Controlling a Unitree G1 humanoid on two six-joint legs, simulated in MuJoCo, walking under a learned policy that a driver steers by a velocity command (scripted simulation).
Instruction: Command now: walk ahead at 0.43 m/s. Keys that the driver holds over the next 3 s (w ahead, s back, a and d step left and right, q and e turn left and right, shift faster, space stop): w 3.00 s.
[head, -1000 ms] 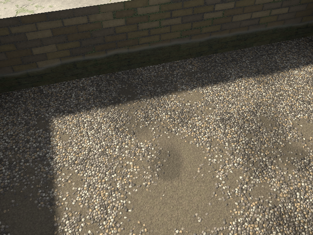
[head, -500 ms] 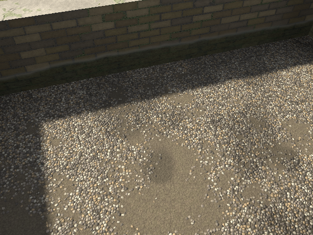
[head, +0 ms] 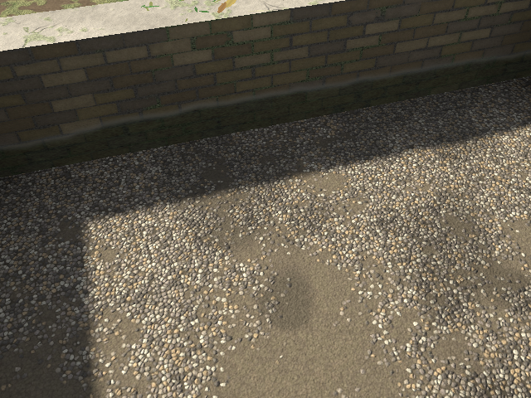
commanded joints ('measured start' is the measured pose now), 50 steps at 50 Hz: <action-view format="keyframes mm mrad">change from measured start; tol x4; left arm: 1 -30 83 25 -83 0 -5 7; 15 -46 63 8 -107 -6 -4 -10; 22 -115 58 4 -140 -15 -22 -27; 50 -61 50 4 -129 2 -26 -17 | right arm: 1 21 -102 -29 -57 1 -7 -13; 25 -105 -37 -4 -104 -5 -12 24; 50 -60 -44 -8 -111 -12 -28 22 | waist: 1 -6 16 -75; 16 7 -44 -52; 26 -4 2 -8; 50 -1 8 -51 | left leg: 1 100 33 -9 -5 816 48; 4 65 19 13 21 786 34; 9 20 -12 51 23 573 10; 13 55 2 56 14 537 12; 20 3 1 57 -34 297 8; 24 -28 11 28 -74 247 17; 37 -38 20 -8 -105 265 31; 50 13 16 7 -67 482 32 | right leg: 1 -21 12 -56 -24 584 -31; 6 30 -14 -62 -23 702 -55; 10 17 -36 -47 -47 693 -57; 14 -46 -27 -46 -61 582 -53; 21 -65 -33 -6 -159 275 -41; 27 -65 -17 -24 -164 202 -26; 40 -35 -12 -43 -137 237 -22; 50 -13 -16 -57 -90 383 -23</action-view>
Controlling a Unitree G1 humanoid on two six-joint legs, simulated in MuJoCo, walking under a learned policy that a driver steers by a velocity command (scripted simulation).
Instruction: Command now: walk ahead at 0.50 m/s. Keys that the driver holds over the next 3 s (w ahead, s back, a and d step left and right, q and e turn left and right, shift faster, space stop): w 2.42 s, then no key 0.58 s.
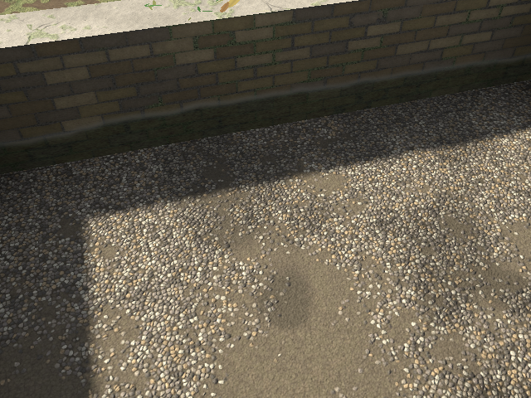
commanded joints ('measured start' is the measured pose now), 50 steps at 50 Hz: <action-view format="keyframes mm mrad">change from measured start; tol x2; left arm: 1 -41 76 22 -75 0 -13 4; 50 -24 69 13 -73 1 -13 2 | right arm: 1 -28 -74 -19 -80 0 -15 -5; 50 -32 -58 -8 -84 -2 -17 -4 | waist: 1 2 13 -55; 50 6 7 -37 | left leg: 1 34 6 -6 -69 473 36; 11 39 1 7 -55 486 31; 35 6 4 -4 -82 370 30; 50 5 4 -9 -84 376 33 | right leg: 1 -3 -2 -5 -79 374 -20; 12 0 -5 -3 -80 424 -22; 33 -24 -10 8 -113 316 -21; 50 -24 -9 5 -112 307 -19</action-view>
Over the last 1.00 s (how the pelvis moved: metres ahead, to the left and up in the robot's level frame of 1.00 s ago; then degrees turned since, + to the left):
-0.01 0.00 0.00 1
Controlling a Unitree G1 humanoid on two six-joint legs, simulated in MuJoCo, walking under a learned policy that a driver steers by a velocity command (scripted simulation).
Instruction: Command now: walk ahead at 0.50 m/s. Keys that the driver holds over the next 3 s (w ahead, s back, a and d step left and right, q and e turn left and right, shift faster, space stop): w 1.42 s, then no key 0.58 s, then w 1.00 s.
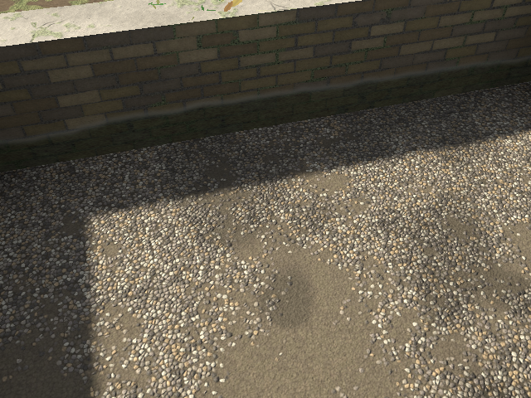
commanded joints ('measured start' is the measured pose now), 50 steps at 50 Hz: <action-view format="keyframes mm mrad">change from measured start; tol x2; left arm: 1 -49 75 20 -82 0 -16 2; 50 -40 75 19 -80 0 -16 4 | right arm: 1 -34 -68 -19 -81 0 -16 -2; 50 -33 -66 -18 -77 0 -17 -2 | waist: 1 0 7 -34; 50 0 7 -35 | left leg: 1 16 3 -7 -80 368 35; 22 20 1 -5 -72 397 36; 50 16 1 -7 -76 383 36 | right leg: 1 -16 -9 10 -104 297 -19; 25 -10 -10 5 -94 327 -19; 50 -12 -12 4 -100 313 -18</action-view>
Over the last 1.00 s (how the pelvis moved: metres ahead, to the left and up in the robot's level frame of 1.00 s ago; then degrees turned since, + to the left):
0.00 0.00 0.00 0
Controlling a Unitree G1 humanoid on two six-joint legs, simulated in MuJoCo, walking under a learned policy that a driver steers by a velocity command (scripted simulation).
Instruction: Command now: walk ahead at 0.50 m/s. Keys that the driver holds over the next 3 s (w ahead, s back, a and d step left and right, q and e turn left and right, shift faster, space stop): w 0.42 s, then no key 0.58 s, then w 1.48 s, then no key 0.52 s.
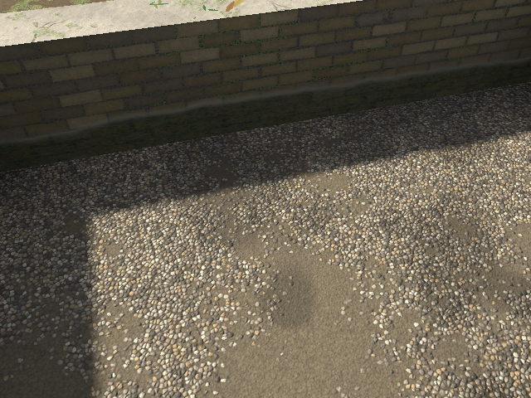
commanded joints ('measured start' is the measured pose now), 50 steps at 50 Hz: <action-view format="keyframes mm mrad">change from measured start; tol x4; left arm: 1 -46 75 20 -82 0 -16 2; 21 -44 75 20 -82 0 -16 2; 36 41 104 27 21 -15 -19 14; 49 53 126 37 31 -12 3 25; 50 116 138 24 37 7 -4 10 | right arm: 1 -33 -67 -18 -80 0 -15 -2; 21 -32 -67 -18 -80 0 -16 -1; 42 44 -101 -31 34 31 -8 -30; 49 5 -105 -27 8 14 12 -14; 50 108 -109 -21 46 -15 14 -28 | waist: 1 0 6 -35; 22 0 7 -36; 29 3 4 29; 41 5 38 -71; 50 -18 -3 -59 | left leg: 1 16 3 -5 -79 386 34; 21 15 3 -7 -81 385 35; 28 8 18 -40 -151 327 37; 34 88 42 -59 -219 520 28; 40 127 48 -46 -235 601 28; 43 164 64 -51 -232 728 27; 46 109 46 -32 -232 582 35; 49 84 44 -30 -224 553 37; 50 119 42 -84 -273 528 59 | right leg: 1 -13 -8 8 -102 316 -20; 21 -13 -9 6 -103 313 -19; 27 -20 -24 32 -161 219 -23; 35 81 -48 51 -236 443 -8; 41 103 -55 41 -248 540 -17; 49 85 -55 37 -235 501 -29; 50 103 -58 91 -276 503 -56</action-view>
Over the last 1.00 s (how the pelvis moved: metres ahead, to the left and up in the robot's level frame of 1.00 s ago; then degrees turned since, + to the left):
0.00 0.00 0.00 0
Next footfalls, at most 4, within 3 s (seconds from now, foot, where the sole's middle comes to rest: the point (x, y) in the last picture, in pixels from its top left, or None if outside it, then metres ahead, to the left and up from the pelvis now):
none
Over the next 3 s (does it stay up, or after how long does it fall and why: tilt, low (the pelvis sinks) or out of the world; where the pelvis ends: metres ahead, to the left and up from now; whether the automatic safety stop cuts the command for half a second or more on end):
stays up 0.01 0.00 0.02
